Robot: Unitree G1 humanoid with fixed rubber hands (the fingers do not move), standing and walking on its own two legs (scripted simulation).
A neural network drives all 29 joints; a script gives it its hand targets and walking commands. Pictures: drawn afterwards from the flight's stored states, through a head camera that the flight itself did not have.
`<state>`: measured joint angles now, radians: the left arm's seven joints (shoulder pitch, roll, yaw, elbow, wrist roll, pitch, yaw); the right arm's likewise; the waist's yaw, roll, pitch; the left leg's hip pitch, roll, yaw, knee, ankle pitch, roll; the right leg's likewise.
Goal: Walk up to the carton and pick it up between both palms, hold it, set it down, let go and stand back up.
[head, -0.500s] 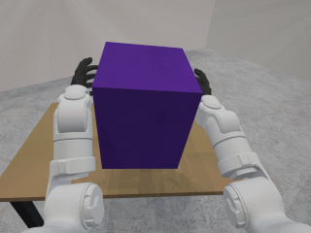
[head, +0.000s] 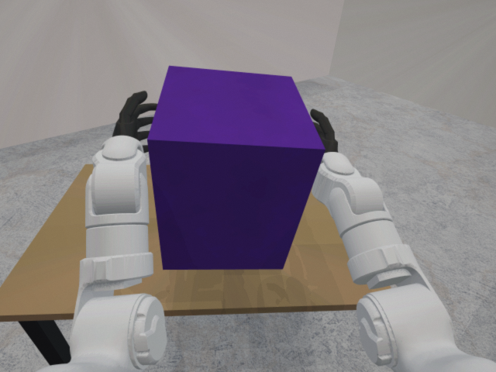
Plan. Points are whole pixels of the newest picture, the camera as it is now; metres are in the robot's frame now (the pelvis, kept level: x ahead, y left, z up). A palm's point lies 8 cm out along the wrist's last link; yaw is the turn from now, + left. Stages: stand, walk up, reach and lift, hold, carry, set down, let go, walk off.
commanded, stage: hold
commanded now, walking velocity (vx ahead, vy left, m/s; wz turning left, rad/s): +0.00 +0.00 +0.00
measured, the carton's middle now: (228, 171) +0.39 +0.01 +0.20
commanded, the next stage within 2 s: none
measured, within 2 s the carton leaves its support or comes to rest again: neither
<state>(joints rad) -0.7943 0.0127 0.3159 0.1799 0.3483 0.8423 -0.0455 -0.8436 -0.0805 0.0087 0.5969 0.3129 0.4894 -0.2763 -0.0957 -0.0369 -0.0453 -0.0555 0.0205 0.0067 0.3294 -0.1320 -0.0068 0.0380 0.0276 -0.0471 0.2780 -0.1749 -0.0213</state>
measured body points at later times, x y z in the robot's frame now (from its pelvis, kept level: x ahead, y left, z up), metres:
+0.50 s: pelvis +0.01 +0.00 +0.00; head -0.07 +0.02 +0.44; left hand +0.38 +0.15 +0.26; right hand +0.38 -0.14 +0.24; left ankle +0.04 +0.12 -0.75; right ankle +0.00 -0.10 -0.75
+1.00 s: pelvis +0.00 +0.00 +0.00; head -0.07 +0.02 +0.44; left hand +0.38 +0.15 +0.26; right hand +0.38 -0.14 +0.24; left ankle +0.04 +0.12 -0.75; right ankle +0.00 -0.10 -0.75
